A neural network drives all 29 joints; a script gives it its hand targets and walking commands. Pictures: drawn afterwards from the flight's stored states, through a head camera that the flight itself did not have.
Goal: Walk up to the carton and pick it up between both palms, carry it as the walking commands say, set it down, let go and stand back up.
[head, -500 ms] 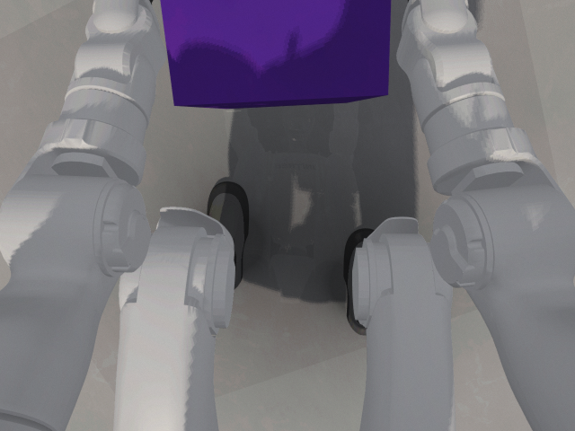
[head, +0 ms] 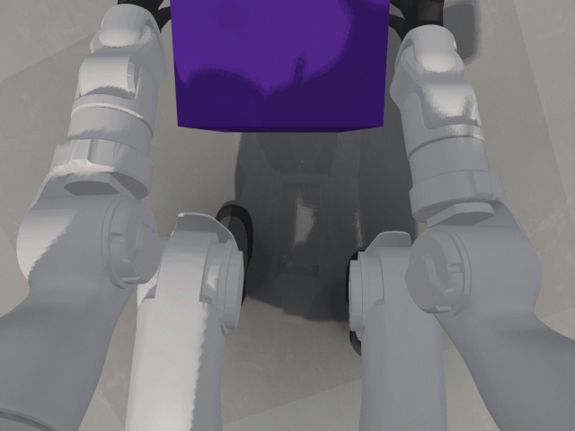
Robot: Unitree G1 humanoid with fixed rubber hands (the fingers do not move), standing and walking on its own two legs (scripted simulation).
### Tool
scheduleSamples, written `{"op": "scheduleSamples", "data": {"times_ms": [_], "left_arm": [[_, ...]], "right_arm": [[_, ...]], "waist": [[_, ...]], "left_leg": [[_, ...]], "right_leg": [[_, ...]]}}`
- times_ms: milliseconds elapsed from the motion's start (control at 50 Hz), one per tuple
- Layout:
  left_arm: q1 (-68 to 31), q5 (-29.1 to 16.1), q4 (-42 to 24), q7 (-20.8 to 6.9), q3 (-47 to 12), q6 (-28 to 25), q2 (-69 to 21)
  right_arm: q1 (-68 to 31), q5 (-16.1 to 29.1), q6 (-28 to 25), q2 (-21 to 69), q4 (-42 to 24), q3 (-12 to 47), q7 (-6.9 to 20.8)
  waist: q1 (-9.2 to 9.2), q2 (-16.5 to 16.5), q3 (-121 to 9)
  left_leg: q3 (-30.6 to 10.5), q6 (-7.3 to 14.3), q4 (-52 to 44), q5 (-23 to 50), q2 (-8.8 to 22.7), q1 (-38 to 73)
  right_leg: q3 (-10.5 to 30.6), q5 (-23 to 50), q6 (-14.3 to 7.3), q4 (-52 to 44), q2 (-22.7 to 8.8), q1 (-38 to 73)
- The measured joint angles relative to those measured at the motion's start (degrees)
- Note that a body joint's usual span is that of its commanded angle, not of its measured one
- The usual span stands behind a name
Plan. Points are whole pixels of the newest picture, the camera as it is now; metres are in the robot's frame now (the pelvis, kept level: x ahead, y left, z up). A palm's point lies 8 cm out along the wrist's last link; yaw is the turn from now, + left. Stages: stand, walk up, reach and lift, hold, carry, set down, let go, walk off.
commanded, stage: reach and lift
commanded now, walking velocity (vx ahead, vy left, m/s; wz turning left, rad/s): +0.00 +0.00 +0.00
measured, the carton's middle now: (281, 18) +0.55 +0.08 -0.24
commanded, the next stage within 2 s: none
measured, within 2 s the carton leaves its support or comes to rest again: neither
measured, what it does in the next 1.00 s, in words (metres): rises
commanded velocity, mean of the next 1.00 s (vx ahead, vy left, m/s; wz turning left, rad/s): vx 0.00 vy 0.00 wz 0.00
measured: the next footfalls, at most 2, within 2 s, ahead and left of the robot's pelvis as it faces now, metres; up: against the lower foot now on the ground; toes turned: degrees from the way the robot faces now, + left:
none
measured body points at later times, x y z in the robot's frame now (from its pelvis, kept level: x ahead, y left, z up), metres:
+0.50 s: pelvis -0.01 +0.00 +0.03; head +0.34 +0.05 +0.32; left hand +0.52 +0.23 -0.11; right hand +0.56 -0.06 -0.10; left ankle +0.13 +0.15 -0.34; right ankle +0.08 -0.12 -0.34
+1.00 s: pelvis +0.00 +0.01 +0.07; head +0.32 +0.04 +0.39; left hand +0.51 +0.22 -0.05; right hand +0.54 -0.07 -0.04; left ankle +0.13 +0.15 -0.34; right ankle +0.08 -0.13 -0.34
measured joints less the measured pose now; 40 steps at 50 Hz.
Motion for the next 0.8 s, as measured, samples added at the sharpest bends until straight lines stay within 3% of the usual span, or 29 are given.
{"op": "scheduleSamples", "data": {"times_ms": [160, 380, 620, 800], "left_arm": [[3.46, 1.47, -5.53, 2.25, 1.56, 1.89, -2.84], [5.67, 5.13, -11.26, 2.08, 4.14, 5.52, -4.62], [6.13, 7.7, -13.62, 2.18, 5.04, 8.22, -6.43], [8.27, 7.75, -16.62, 2.61, 4.81, 9.45, -7.93]], "right_arm": [[2.21, 1.55, 1.28, 0.47, -2.72, 1.08, -1.02], [0.09, 0.63, 3.04, 1.09, -1.93, -1.53, 0.52], [1.55, -1.78, 4.13, 1.93, -3.41, -4.57, 2.3], [4.27, -0.92, 5.23, 2.04, -6.32, -3.73, 2.83]], "waist": [[-0.04, -0.79, -3.09], [-0.79, -2.96, -5.74], [-1.06, -2.45, -9.03], [-1.17, -2.07, -10.7]], "left_leg": [[-1.12, -1.15, -1.11, -0.15, -1.26, 0.42], [-2.34, -1.71, -4.59, 1.2, -2.7, 1.69], [-2.71, -1.19, -8.14, 2.17, -4.22, 2.64], [-3.04, -1.2, -10.29, 2.22, -4.51, 4.24]], "right_leg": [[-0.11, 0.57, 0.05, -1.51, 0.48, 0.02], [-0.5, 2.44, 0.09, -5.59, 0.43, 1.26], [-0.3, 3.04, 0.67, -9.8, -0.28, 3.04], [-0.1, 3.5, 0.83, -12.36, 0.0, 4.58]]}}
